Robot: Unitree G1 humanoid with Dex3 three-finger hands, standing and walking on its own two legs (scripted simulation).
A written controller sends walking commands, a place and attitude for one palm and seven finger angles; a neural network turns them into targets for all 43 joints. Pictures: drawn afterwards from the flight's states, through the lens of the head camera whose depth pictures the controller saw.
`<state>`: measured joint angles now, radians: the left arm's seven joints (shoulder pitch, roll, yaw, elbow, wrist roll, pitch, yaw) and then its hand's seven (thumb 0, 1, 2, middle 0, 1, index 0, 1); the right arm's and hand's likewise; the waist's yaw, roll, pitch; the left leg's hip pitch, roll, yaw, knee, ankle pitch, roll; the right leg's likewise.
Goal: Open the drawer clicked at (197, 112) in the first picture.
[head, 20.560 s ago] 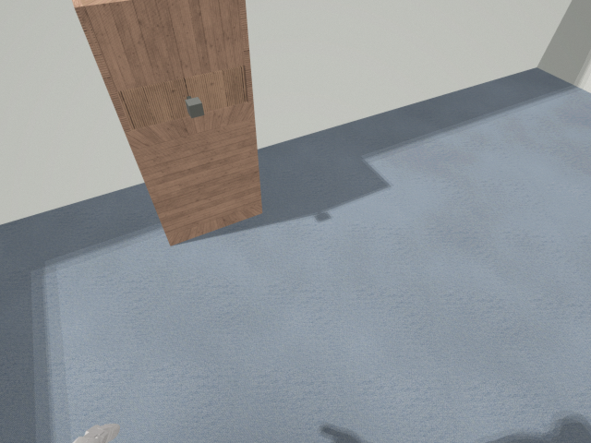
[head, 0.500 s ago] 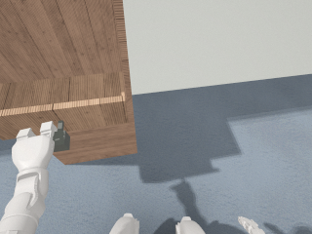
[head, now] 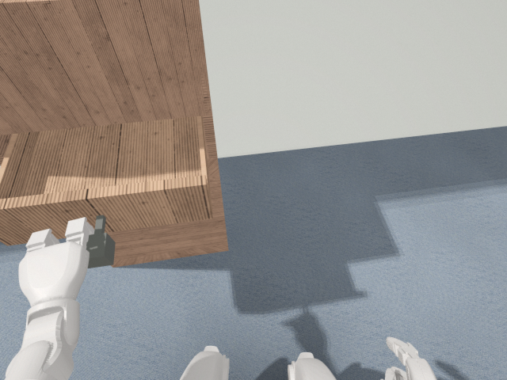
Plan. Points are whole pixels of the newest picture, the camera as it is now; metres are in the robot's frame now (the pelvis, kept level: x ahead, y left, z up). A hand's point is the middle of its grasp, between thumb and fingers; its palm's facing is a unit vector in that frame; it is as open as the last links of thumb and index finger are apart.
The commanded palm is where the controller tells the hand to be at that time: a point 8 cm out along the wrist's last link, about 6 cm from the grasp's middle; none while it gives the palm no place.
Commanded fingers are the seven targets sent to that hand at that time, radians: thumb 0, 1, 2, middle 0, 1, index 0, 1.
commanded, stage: pull the drawer open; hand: left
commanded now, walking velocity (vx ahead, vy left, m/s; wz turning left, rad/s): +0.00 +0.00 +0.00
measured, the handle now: (98, 239) +0.34 +0.29 -0.04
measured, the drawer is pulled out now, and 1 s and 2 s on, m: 0.16 0.25 0.29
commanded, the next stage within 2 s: open the thumb to release the handle in 1.80 s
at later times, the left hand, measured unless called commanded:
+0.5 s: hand (69, 305) +0.23 +0.30 -0.05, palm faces -0.02 -0.01 -1.00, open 5.5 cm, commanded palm +0.19 +0.28 +0.00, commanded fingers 0.00 0.90 0.90 -0.40 -1.35 -0.40 -1.35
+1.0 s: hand (65, 334) +0.19 +0.30 -0.04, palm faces -0.05 -0.02 -1.00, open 5.6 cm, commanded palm +0.15 +0.27 +0.00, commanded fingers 0.00 0.90 0.90 -0.40 -1.35 -0.40 -1.35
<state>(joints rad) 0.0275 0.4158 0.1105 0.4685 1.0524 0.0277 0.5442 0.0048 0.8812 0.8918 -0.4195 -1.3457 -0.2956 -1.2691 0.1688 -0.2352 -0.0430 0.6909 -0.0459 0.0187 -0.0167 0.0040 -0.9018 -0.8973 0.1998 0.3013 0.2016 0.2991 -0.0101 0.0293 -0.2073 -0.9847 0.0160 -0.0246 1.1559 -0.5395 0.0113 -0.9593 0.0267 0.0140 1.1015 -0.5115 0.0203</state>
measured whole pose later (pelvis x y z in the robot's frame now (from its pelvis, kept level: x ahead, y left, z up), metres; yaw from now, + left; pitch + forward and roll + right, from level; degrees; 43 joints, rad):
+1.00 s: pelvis +0.01 +0.00 +0.00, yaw +0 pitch +20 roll -2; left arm 0.44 0.35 0.08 0.14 1.06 0.04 0.60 0.00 0.88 0.89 -0.42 -1.35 -0.27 -1.24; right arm 0.11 -0.23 -0.04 0.62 -0.07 0.02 0.02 0.01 -0.90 -0.90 0.20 0.30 0.20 0.30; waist 0.02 0.03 -0.22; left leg -0.96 0.01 -0.02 1.19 -0.58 0.01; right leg -0.94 0.02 0.01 1.14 -0.55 0.02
